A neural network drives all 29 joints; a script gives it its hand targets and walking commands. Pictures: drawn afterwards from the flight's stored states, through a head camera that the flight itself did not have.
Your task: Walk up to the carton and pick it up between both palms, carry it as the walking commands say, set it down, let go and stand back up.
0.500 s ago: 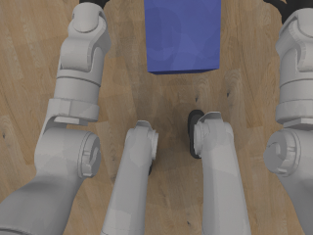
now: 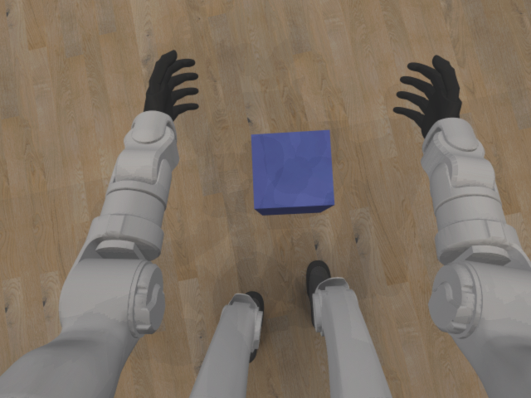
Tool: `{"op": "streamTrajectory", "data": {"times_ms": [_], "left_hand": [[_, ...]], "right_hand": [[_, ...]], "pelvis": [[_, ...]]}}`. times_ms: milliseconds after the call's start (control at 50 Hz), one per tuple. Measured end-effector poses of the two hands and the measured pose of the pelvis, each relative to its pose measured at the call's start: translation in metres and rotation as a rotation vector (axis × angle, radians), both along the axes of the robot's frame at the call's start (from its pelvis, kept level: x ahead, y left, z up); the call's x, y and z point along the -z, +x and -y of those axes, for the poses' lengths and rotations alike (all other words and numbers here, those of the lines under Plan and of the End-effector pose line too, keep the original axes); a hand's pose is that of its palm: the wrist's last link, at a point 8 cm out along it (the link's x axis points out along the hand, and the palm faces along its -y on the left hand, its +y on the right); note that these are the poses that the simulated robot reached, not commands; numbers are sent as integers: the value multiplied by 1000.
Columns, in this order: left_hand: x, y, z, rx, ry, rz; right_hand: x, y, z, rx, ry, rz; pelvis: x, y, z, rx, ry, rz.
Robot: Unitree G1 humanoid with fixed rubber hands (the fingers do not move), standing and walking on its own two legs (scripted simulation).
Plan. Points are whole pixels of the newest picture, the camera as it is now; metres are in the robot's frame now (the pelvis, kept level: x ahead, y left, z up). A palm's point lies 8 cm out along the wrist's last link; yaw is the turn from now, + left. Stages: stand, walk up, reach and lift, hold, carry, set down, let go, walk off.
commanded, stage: set down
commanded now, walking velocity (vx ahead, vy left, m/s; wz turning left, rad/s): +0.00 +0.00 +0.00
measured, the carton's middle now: (290, 179) +0.47 -0.04 -0.52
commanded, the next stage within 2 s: let go in 0.06 s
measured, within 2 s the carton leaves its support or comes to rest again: neither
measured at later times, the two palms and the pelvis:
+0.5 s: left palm (108, 184) +0.40 +0.19 -0.02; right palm (499, 195) +0.36 -0.26 -0.03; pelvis +0.04 +0.00 +0.07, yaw -2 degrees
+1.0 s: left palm (29, 334) +0.25 +0.23 +0.05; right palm out of the picture +0.21 -0.24 +0.04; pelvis +0.08 +0.01 +0.11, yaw -4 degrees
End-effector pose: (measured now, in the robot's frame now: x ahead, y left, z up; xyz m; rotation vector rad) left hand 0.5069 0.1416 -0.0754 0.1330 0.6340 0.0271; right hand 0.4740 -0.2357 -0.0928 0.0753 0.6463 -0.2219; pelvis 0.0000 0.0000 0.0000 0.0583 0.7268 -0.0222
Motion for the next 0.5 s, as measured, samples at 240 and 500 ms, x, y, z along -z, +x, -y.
{"op": "streamTrajectory", "data": {"times_ms": [240, 500], "left_hand": [[12, -23, -10, 19, 48, -55], [-57, -106, -44, 7, 97, -99]], "right_hand": [[20, -36, -1, -40, -33, -107], [-66, -115, 23, -100, -130, -119]], "pelvis": [[-25, 18, -1, 3, -7, -30], [-68, 45, -3, 18, -29, 180]]}}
